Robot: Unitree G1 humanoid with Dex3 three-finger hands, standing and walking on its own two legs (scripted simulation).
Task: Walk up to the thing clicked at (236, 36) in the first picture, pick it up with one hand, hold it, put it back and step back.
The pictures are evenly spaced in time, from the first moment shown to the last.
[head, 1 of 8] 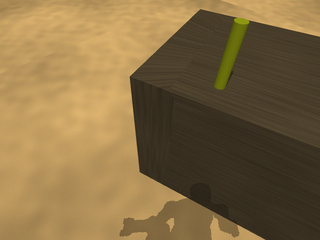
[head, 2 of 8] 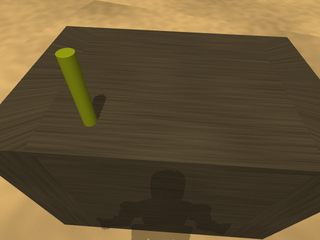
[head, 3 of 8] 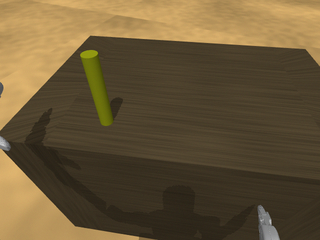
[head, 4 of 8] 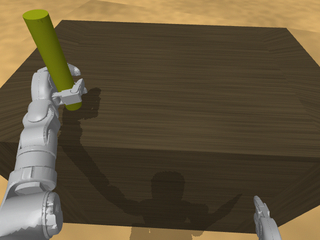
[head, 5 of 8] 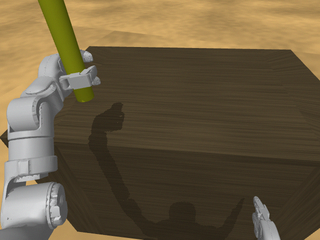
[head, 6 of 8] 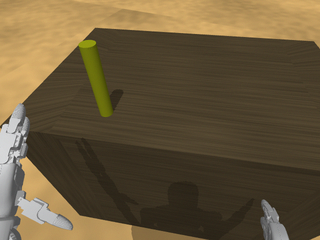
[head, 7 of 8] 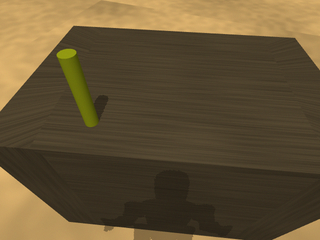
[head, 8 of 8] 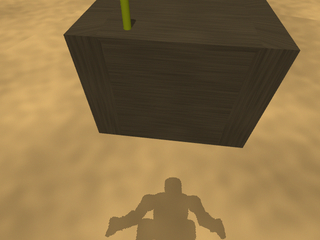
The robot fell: no
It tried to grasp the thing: yes
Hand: left
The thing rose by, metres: 0.26
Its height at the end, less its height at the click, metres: +0.00
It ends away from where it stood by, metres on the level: 0.01
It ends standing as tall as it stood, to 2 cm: yes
